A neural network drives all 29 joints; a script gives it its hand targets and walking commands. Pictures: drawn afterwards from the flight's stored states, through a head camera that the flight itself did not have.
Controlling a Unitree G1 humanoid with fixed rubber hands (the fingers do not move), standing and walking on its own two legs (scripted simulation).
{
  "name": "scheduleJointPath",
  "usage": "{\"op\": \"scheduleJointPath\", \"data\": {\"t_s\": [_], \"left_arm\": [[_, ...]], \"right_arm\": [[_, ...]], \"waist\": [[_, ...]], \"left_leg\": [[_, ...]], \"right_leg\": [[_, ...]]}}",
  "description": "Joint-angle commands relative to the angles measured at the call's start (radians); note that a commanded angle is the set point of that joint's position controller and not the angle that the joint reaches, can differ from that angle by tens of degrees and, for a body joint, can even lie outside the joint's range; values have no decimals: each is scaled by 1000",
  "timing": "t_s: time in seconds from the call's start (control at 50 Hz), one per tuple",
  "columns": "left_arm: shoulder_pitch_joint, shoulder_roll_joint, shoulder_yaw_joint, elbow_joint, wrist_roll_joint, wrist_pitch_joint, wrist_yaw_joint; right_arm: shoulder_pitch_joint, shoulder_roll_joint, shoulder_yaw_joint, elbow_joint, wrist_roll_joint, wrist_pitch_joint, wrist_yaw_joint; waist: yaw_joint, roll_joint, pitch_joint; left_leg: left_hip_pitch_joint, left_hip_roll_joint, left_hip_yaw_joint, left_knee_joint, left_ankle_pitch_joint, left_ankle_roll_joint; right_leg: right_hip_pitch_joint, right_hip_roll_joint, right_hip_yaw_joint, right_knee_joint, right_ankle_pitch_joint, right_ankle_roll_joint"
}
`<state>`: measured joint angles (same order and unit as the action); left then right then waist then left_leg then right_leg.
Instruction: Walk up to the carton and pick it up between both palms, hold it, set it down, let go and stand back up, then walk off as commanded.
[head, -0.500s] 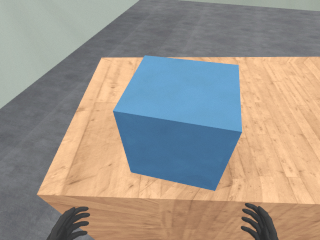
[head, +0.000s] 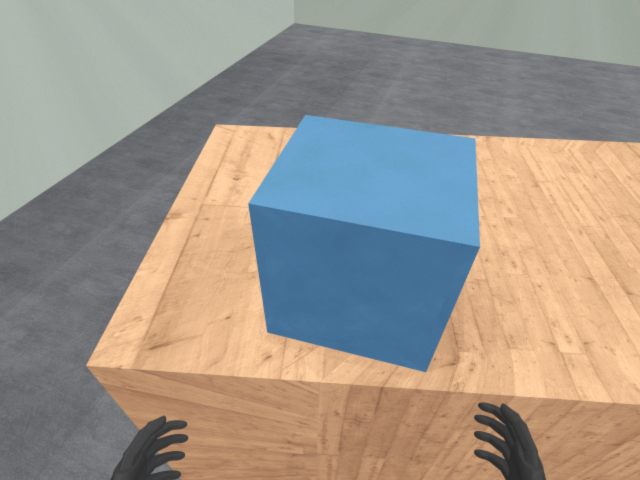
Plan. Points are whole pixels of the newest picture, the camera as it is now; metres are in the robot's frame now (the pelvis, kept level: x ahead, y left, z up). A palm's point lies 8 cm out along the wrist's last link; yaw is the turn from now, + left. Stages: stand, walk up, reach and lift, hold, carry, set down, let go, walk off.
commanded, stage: set down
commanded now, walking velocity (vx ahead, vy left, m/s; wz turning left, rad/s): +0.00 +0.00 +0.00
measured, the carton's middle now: (364, 241) +0.47 -0.04 +0.04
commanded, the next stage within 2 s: let go in 0.64 s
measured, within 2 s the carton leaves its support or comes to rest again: neither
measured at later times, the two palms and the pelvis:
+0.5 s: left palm out of the picture +0.15 +0.24 -0.06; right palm out of the picture +0.14 -0.22 -0.07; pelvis +0.00 +0.00 +0.00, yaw -1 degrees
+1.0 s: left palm out of the picture +0.15 +0.22 -0.08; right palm out of the picture +0.16 -0.23 -0.09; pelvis +0.02 -0.02 +0.00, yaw +1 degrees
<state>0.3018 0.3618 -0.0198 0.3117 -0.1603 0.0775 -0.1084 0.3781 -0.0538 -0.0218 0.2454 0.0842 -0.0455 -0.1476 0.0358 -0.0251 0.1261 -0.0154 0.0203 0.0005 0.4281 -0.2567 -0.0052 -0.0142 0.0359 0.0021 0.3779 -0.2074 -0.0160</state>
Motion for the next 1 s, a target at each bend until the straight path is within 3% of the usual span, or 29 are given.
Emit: {"op": "scheduleJointPath", "data": {"t_s": [0.0, 0.04, 0.06, 0.1, 0.12, 0.18, 0.2, 0.22, 0.24, 0.26, 0.32, 0.34, 0.36, 0.42, 0.44, 0.46, 0.5, 0.56, 0.58, 0.6, 0.66, 0.7, 0.76, 0.9, 0.98], "left_arm": [[-123, 128, 49, -153, 15, -38, 33], [-148, 129, 49, -139, 23, -36, 40], [-138, 132, 40, -149, 14, -43, 33], [-143, 120, 32, -134, 5, -37, 41], [-143, 95, 27, -104, 21, -24, 51], [-143, 109, 21, -90, -1, -37, 55], [-162, 97, 26, -76, 20, -33, 67], [-153, 114, 29, -94, -1, -43, 63], [-150, 107, 26, -72, 0, -48, 61], [-146, 67, 24, -6, 35, -33, 75], [-153, 71, 32, 14, 43, -39, 78], [-161, 55, 27, 19, 60, -41, 87], [-160, 84, 37, -8, 38, -51, 79], [-160, 42, 28, 35, 56, -49, 100], [-168, 67, 34, 13, 34, -59, 88], [-167, 48, 30, 32, 58, -44, 104], [-170, 61, 31, 14, 34, -61, 97], [-175, 50, 36, 43, 70, -51, 104], [-171, 67, 38, 30, 61, -54, 99], [-156, 77, 53, 10, 64, -58, 94], [-153, 59, 52, -4, 93, -46, 97], [-126, 42, 57, 31, 104, -32, 94], [-117, 22, 62, 14, 137, -17, 103], [-129, 4, 69, 45, 141, -14, 91], [-150, -3, 62, 39, 137, -25, 98]], "right_arm": [[-95, -99, -53, -115, -10, 8, 27], [-120, -113, -68, -114, -25, 6, 39], [-96, -94, -59, -130, -13, 8, 32], [-138, -123, -85, -107, -26, 13, 41], [-148, -138, -88, -55, -32, 14, 55], [-151, -128, -83, -89, -43, -6, 62], [-170, -145, -86, -39, -45, -6, 74], [-142, -119, -74, -96, -48, -23, 65], [-149, -135, -75, -67, -55, -28, 69], [-178, -177, -81, 36, -64, -17, 93], [-190, -181, -59, 32, -65, -35, 102], [-192, -191, -68, 76, -70, -41, 111], [-167, -152, -44, 4, -58, -57, 98], [-203, -185, -52, 101, -67, -81, 122], [-189, -156, -39, 45, -68, -96, 110], [-205, -183, -47, 113, -73, -98, 126], [-190, -157, -31, 86, -69, -124, 113], [-200, -171, -30, 144, -72, -146, 122], [-186, -153, -26, 135, -72, -156, 112], [-174, -153, -13, 116, -66, -164, 105], [-172, -166, -26, 186, -66, -186, 101], [-164, -178, -19, 231, -58, -190, 106], [-173, -198, -23, 283, -55, -203, 119], [-226, -213, -14, 296, -61, -228, 121], [-224, -212, -26, 308, -69, -234, 128]], "waist": [[-24, 156, -41], [-26, 161, -41], [-44, 148, -51], [-46, 126, -52], [-38, 146, -48], [-41, 89, -54], [-37, 117, -55], [-43, 70, -81], [-46, 51, -74], [-30, 98, -39], [-20, 49, -53], [-19, 78, -57], [-24, 42, -89], [-3, 57, -95], [-9, 13, -106], [-2, 57, -121], [-5, -3, -141], [-7, 51, -158], [-24, 38, -172], [-17, 32, -179], [-32, 68, -197], [-34, 56, -176], [-34, 107, -176], [-30, 15, -175], [-36, 7, -164]], "left_leg": [[-288, 55, 1, -177, -24, 3], [-304, 53, 10, -183, -65, 8], [-296, 53, 1, -181, -56, 11], [-321, 54, -3, -180, -59, 3], [-278, 51, -2, -172, -28, -10], [-255, 39, 13, -156, -3, -10], [-255, 42, 10, -165, -22, -14], [-256, 35, 20, -156, -7, -6], [-246, 41, 17, -153, 6, -6], [-242, 44, 15, -170, 13, -18], [-220, 33, 26, -152, 37, -13], [-218, 34, 25, -154, 23, -20], [-223, 23, 38, -141, 50, -9], [-189, 25, 36, -137, 102, -24], [-186, 12, 44, -118, 95, -14], [-179, 23, 43, -126, 102, -20], [-159, 2, 60, -100, 157, -13], [-128, -10, 59, -81, 158, -19], [-130, -16, 64, -68, 166, -14], [-123, -21, 72, -67, 200, -16], [-96, -23, 55, -51, 230, -27], [-88, -22, 47, -48, 263, -25], [-52, -22, 47, -45, 285, -34], [-60, -30, 37, -34, 282, -25], [-71, -23, 35, -46, 249, -18]], "right_leg": [[140, -25, 25, -13, 109, 30], [121, -21, 20, -13, 70, 25], [134, -32, 30, -12, 105, 31], [128, -22, 16, -2, 86, 26], [82, -27, 15, -11, 67, 15], [40, -33, 18, -26, 59, 10], [19, -23, 6, -19, 35, 7], [51, -36, 17, -19, 76, 17], [29, -28, 10, -21, 76, 14], [-6, -16, -6, -19, 37, -3], [-10, -18, 1, -27, 55, 0], [-19, -13, -4, -23, 27, -8], [10, -28, 6, -26, 69, 6], [-27, -6, -9, -23, 62, -12], [-17, -22, 2, -38, 85, -1], [-40, -8, -14, -21, 58, -6], [-32, -20, -2, -35, 113, 2], [-63, -23, 1, -37, 101, 0], [-47, -38, 10, -33, 137, 8], [-27, -39, 9, -34, 165, 16], [-16, -42, 7, -27, 218, 18], [-34, -40, 5, -25, 270, 23], [-53, -34, -6, -23, 277, 16], [-30, -38, -12, -30, 376, 37], [-44, -28, -23, -30, 320, 32]]}}
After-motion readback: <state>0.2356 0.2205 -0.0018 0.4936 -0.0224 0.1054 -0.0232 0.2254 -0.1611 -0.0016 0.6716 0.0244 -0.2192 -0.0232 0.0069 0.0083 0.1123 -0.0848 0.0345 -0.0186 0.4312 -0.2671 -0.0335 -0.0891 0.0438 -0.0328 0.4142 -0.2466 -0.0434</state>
